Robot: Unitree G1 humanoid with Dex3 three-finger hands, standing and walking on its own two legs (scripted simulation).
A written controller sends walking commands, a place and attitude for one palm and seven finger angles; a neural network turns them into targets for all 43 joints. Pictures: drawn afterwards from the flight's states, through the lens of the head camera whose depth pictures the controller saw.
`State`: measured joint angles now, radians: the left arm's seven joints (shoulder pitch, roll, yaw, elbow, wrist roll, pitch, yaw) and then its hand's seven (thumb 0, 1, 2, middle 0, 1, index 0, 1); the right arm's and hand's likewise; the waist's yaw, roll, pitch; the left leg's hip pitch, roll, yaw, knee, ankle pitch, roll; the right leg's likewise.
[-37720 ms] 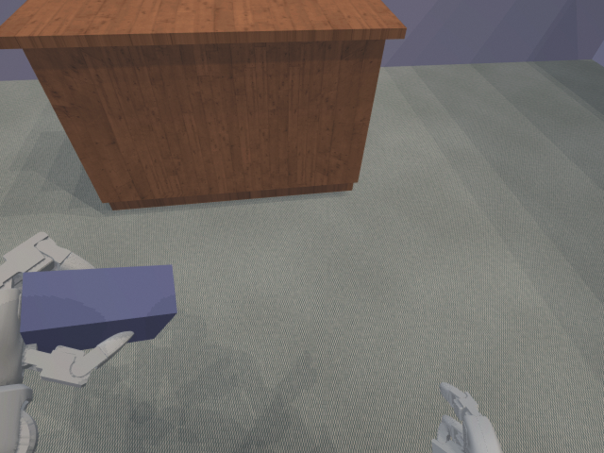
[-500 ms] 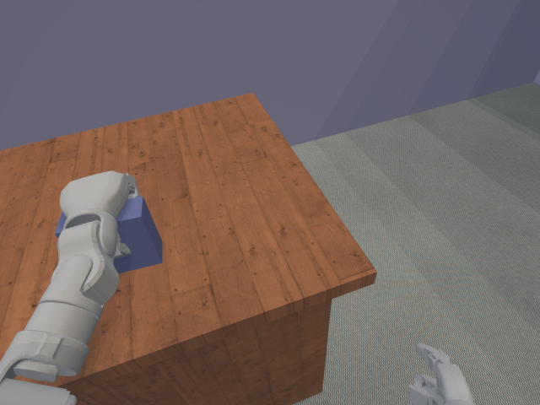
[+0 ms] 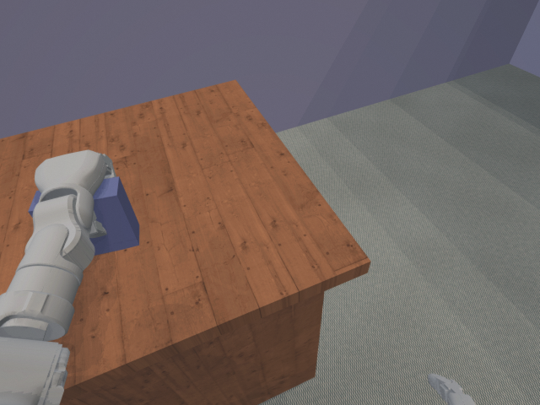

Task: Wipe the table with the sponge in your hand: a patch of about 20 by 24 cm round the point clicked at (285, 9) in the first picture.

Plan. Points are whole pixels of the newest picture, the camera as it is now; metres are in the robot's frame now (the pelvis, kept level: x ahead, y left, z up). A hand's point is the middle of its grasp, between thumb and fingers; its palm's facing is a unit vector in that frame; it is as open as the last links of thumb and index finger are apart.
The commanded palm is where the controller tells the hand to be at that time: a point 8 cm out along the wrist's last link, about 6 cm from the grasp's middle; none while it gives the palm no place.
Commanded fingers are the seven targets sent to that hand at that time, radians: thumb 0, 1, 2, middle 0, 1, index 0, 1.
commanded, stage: wipe forward along the middle lane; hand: left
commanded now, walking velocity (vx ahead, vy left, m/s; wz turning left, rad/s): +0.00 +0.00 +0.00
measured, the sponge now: (95, 227) +0.36 +0.32 +0.08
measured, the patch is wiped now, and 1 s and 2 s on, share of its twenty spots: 1.00 1.00 1.00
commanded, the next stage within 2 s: slide back across to the first lane in 0.24 s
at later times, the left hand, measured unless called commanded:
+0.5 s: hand (81, 183) +0.42 +0.34 +0.13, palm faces -0.07 -0.02 -1.00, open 9.2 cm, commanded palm +0.39 +0.34 +0.17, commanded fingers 0.00 0.10 1.30 -1.20 -1.60 -1.20 -1.60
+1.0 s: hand (25, 203) +0.37 +0.41 +0.13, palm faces -0.09 -0.01 -1.00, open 9.2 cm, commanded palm +0.35 +0.40 +0.19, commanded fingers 0.00 0.10 1.30 -1.20 -1.60 -1.20 -1.60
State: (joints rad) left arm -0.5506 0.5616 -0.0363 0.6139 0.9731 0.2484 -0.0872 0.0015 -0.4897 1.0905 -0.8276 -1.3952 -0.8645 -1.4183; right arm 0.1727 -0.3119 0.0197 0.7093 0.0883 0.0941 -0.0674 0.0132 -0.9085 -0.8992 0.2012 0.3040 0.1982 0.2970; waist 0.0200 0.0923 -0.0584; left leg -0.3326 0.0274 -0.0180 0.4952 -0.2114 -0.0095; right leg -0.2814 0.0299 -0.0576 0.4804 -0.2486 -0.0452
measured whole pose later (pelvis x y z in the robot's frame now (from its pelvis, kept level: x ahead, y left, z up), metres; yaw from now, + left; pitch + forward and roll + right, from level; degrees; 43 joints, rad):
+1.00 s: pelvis +0.03 +0.04 +0.00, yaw +1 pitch +4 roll -1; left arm -0.43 0.68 0.07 0.46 0.95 0.18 -0.15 -0.01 -0.46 1.08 -0.80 -1.42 -0.84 -1.45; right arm 0.13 -0.30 0.02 0.66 0.08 0.10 -0.05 0.01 -0.91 -0.90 0.20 0.30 0.20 0.30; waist 0.06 0.08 -0.03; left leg -0.29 -0.02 -0.02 0.47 -0.25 0.04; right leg -0.20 -0.01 -0.06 0.39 -0.25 0.00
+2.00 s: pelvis +0.02 +0.03 +0.00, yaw +1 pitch +1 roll -1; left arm -0.16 0.60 0.08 0.18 0.91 0.27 -0.10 -0.02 -0.44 1.07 -0.77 -1.46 -0.80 -1.49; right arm 0.11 -0.29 0.03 0.64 0.08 0.11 -0.03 0.01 -0.91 -0.90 0.20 0.30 0.20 0.30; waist 0.07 0.10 -0.04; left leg -0.26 -0.01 -0.02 0.48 -0.24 0.02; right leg -0.18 0.00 -0.06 0.43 -0.26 -0.01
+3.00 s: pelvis +0.01 +0.03 +0.00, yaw +0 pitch -2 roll -1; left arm 0.19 0.55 0.02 -0.28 0.88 0.42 -0.05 0.01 -0.43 1.07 -0.77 -1.46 -0.81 -1.49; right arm 0.06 -0.28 0.06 0.63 0.07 0.06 -0.04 0.02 -0.91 -0.90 0.20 0.30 0.20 0.30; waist 0.12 0.12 -0.04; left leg -0.24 -0.01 -0.01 0.52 -0.25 0.02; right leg -0.17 0.00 -0.05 0.48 -0.28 -0.01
